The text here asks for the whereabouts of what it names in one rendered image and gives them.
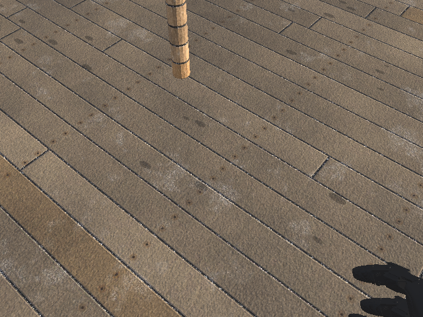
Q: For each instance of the right robot hand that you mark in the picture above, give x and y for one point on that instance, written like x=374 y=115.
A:
x=398 y=279

